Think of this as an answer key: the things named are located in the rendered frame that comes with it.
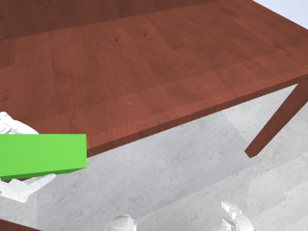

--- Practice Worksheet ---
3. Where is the table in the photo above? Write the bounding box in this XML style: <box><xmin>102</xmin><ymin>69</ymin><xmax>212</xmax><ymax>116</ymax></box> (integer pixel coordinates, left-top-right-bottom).
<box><xmin>0</xmin><ymin>0</ymin><xmax>308</xmax><ymax>231</ymax></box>

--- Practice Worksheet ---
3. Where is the robot right hand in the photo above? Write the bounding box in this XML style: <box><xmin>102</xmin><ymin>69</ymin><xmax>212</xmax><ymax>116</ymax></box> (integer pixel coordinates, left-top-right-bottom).
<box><xmin>219</xmin><ymin>200</ymin><xmax>254</xmax><ymax>231</ymax></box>

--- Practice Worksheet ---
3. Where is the sponge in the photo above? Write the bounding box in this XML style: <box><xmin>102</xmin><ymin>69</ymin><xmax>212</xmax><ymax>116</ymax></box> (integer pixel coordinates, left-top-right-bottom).
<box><xmin>0</xmin><ymin>134</ymin><xmax>88</xmax><ymax>181</ymax></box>

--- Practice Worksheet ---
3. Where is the left robot thigh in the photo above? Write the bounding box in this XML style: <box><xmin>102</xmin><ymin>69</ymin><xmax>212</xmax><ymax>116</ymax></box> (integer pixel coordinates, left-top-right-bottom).
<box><xmin>104</xmin><ymin>216</ymin><xmax>137</xmax><ymax>231</ymax></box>

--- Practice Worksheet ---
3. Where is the robot left hand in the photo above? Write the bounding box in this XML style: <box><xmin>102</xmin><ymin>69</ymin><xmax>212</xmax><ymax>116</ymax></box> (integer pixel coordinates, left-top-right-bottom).
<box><xmin>0</xmin><ymin>112</ymin><xmax>57</xmax><ymax>203</ymax></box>

